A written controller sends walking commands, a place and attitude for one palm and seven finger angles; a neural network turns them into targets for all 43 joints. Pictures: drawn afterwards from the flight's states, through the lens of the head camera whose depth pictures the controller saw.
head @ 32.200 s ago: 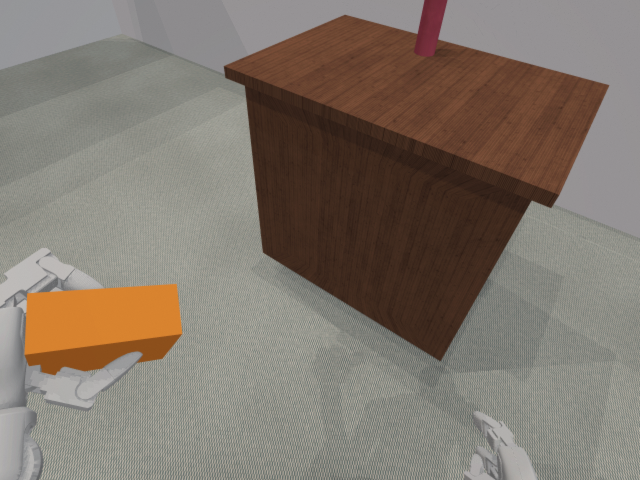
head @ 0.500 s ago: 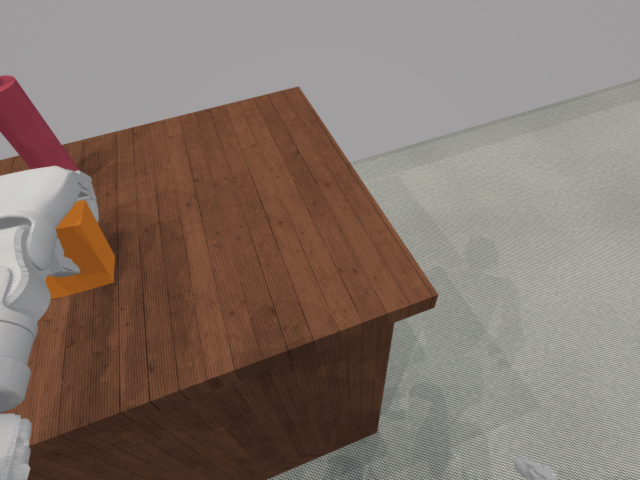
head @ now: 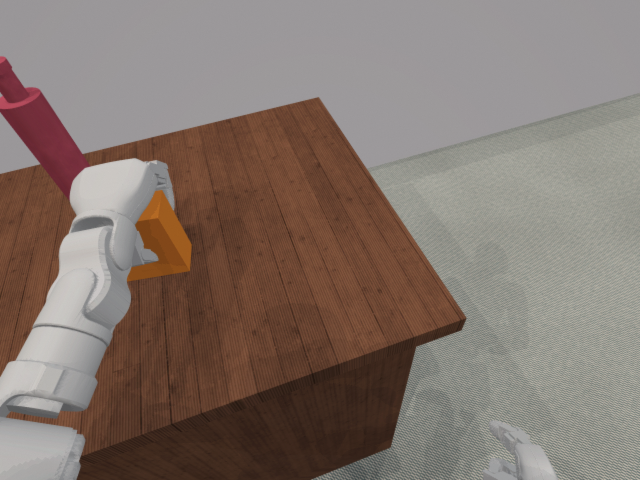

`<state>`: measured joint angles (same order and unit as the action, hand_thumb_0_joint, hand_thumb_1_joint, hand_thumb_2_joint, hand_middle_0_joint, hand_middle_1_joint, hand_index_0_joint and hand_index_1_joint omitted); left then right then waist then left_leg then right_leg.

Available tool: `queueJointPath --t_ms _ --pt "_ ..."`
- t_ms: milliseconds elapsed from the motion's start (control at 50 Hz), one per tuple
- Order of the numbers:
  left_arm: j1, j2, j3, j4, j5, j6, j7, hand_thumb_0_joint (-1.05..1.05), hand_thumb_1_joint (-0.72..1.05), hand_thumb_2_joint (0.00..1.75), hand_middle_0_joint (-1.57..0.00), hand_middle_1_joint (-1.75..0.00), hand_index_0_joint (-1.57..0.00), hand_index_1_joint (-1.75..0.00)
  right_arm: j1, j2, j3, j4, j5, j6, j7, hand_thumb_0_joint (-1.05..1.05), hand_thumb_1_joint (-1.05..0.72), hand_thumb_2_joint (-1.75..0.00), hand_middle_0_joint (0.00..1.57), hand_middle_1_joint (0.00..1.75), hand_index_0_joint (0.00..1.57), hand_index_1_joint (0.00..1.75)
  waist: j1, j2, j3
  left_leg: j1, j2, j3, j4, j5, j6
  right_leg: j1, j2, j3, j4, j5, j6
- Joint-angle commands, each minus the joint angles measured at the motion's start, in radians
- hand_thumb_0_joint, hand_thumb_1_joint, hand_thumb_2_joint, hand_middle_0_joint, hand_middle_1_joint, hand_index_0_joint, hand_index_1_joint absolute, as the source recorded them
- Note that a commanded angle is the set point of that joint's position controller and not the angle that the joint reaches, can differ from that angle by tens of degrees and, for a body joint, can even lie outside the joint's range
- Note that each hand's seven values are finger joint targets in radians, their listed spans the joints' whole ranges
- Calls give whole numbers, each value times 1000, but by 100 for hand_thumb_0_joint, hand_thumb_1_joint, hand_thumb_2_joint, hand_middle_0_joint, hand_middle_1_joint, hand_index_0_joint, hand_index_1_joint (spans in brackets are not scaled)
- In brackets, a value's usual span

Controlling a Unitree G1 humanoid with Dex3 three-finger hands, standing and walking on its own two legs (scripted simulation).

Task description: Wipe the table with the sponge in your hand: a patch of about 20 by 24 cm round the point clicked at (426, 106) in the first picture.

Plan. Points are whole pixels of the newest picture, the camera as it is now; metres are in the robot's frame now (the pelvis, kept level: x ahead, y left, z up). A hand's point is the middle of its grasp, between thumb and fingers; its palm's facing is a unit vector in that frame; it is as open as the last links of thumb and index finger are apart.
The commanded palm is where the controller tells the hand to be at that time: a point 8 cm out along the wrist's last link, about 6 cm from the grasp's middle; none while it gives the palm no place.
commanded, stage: slide across to the middle lane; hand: left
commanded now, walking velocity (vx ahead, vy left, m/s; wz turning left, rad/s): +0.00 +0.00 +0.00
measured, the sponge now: (144, 247) +0.37 +0.28 +0.09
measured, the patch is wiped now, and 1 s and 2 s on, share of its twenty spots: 0.20 0.45 0.70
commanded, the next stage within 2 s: wipe back along the middle lane in 0.04 s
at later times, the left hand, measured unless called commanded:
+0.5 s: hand (144, 236) +0.35 +0.25 +0.14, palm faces +0.06 -0.05 -1.00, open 9.4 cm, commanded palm +0.31 +0.25 +0.18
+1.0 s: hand (148, 268) +0.30 +0.23 +0.14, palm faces +0.10 -0.05 -0.99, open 9.4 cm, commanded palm +0.26 +0.22 +0.16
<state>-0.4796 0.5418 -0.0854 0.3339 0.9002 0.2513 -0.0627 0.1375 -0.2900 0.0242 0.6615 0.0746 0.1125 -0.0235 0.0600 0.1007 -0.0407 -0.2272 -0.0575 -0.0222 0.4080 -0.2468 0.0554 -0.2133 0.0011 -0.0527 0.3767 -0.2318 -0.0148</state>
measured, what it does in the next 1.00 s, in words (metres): stands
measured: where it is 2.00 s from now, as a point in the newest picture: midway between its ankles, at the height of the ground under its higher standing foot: outside the picture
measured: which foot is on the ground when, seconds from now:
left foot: down 0.00-1.00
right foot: down 0.00-1.00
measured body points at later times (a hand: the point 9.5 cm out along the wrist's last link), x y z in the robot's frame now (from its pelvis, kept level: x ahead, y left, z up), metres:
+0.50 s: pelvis +0.01 -0.01 +0.00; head +0.01 -0.05 +0.45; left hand +0.34 +0.25 +0.19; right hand +0.22 -0.23 -0.10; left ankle -0.03 +0.08 -0.74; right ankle -0.03 -0.11 -0.74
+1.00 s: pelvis -0.01 -0.03 +0.00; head -0.02 -0.08 +0.44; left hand +0.29 +0.23 +0.19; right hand +0.20 -0.25 -0.10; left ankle -0.03 +0.08 -0.74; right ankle -0.03 -0.11 -0.74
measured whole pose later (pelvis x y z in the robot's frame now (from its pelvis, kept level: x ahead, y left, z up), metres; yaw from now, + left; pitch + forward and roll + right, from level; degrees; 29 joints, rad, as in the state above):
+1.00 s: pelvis -0.01 -0.03 +0.00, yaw -2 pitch +1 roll +0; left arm -0.18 0.50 -0.11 -0.01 0.91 0.50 -0.06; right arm 0.09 -0.30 0.05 0.62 0.09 0.13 -0.02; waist 0.07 0.12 -0.06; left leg -0.19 -0.02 0.00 0.45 -0.27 0.02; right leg -0.21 0.03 -0.03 0.46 -0.27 -0.05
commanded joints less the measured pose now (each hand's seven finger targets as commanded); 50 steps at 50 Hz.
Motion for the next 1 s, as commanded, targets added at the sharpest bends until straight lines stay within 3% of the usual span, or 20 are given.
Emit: queueJointPath --t_ms 0,100,120,180,240,280,340,380,440,480,500,580,620,680,740,780,840,880,940,980 --pt "-336 248 110 -176 28 91 48 0 10 130 -120 -160 -120 -160 -137 -121 -27 -133 -8 -36 2 0 -90 -90 20 30 20 30 10 -83 -286 113 29 -34 -17 513 -41 150 21 8 10 355 -65" --pt "-356 177 39 -203 34 165 28 0 10 130 -120 -160 -120 -160 -158 -116 -23 -138 -5 -43 3 0 -90 -90 20 30 20 30 3 -79 -339 160 28 -30 -3 575 -40 160 20 8 17 395 -64" --pt "-349 197 53 -205 41 172 22 0 10 130 -120 -160 -120 -160 -153 -118 -25 -132 -6 -41 6 0 -90 -90 20 30 20 30 0 -80 -344 166 29 -30 4 583 -39 161 20 11 17 413 -62" --pt "-258 177 52 -244 38 186 -9 0 10 130 -120 -160 -120 -160 -181 -112 -18 -161 -4 -37 10 0 -90 -90 20 30 20 30 15 -66 -346 166 31 -29 9 602 -29 174 20 20 22 432 -66" --pt "-205 129 11 -292 33 181 -32 0 10 130 -120 -160 -120 -160 -168 -106 -20 -165 -5 -32 17 0 -90 -90 20 30 20 30 1 -85 -322 172 36 -34 18 623 -31 158 19 7 28 439 -55" --pt "-124 157 57 -297 23 187 -39 0 10 130 -120 -160 -120 -160 -191 -106 -15 -183 -4 -32 16 0 -90 -90 20 30 20 30 22 -98 -303 152 36 -27 16 604 -18 172 19 20 28 452 -60" --pt "-119 123 20 -297 23 194 -42 0 10 130 -120 -160 -120 -160 -175 -106 -11 -175 -3 -24 15 0 -90 -90 20 30 20 30 1 -130 -244 121 34 -20 5 535 -21 151 19 8 25 426 -51" --pt "-91 155 60 -309 19 205 -39 0 10 130 -120 -160 -120 -160 -210 -105 -8 -185 0 -23 12 0 -90 -90 20 30 20 30 20 -111 -230 107 33 -18 -2 488 -15 151 21 24 21 398 -61" --pt "-78 100 0 -325 21 209 -40 0 10 130 -120 -160 -120 -160 -199 -103 -9 -186 -1 -20 11 0 -90 -90 20 30 20 30 6 -108 -233 103 24 -8 0 464 -15 160 17 19 24 405 -54" --pt "-40 147 51 -330 19 217 -38 0 10 130 -120 -160 -120 -160 -225 -104 -5 -192 2 -21 9 0 -90 -90 20 30 20 30 24 -95 -227 91 27 -11 -4 437 -12 161 21 34 24 388 -62" --pt "-14 104 14 -337 15 219 -39 0 10 130 -120 -160 -120 -160 -211 -100 -7 -194 0 -23 9 0 -90 -90 20 30 20 30 18 -99 -234 96 23 -4 3 445 -11 170 17 23 33 398 -56" --pt "59 127 51 -375 4 225 -39 0 10 130 -120 -160 -120 -160 -239 -99 -6 -206 4 -21 11 0 -90 -90 20 30 20 30 30 -105 -225 76 24 -8 1 406 -8 171 20 46 33 392 -59" --pt "75 79 5 -361 1 231 -38 0 10 130 -120 -160 -120 -160 -216 -98 -9 -201 3 -21 9 0 -90 -90 20 30 20 30 14 -128 -200 67 24 0 3 372 -8 154 18 29 33 365 -48" --pt "82 113 33 -357 3 244 -38 0 10 130 -120 -160 -120 -160 -247 -104 -4 -205 8 -20 5 0 -90 -90 20 30 20 30 22 -129 -158 40 25 -5 -10 305 -5 130 23 50 24 301 -55" --pt "121 77 2 -367 -5 245 -34 0 10 130 -120 -160 -120 -160 -233 -102 -9 -205 7 -21 4 0 -90 -90 20 30 20 30 14 -133 -169 42 20 4 0 293 -5 139 18 46 27 307 -43" --pt "144 83 16 -389 -9 249 -35 0 10 130 -120 -160 -120 -160 -259 -100 -4 -217 9 -24 3 0 -90 -90 20 30 20 30 30 -121 -167 35 22 -3 -5 273 -3 132 20 60 28 278 -51" --pt "173 39 -24 -379 -14 252 -33 0 10 130 -120 -160 -120 -160 -242 -99 -7 -210 9 -25 3 0 -90 -90 20 30 20 30 13 -142 -143 25 21 7 2 250 -4 121 18 50 27 269 -39" --pt "210 74 20 -391 -17 259 -29 0 10 130 -120 -160 -120 -160 -267 -98 -5 -219 11 -28 3 0 -90 -90 20 30 20 30 33 -140 -141 18 23 -1 -1 232 -2 117 22 70 27 242 -47" --pt "237 40 -11 -402 -23 259 -27 0 10 130 -120 -160 -120 -160 -250 -99 -7 -214 10 -29 2 0 -90 -90 20 30 20 30 19 -157 -136 12 21 12 8 226 -4 122 18 60 33 257 -34" --pt "234 77 21 -423 -24 271 -25 0 10 130 -120 -160 -120 -160 -277 -99 -4 -220 13 -29 0 0 -90 -90 20 30 20 30 29 -141 -126 5 22 5 5 206 -3 110 22 88 31 227 -42"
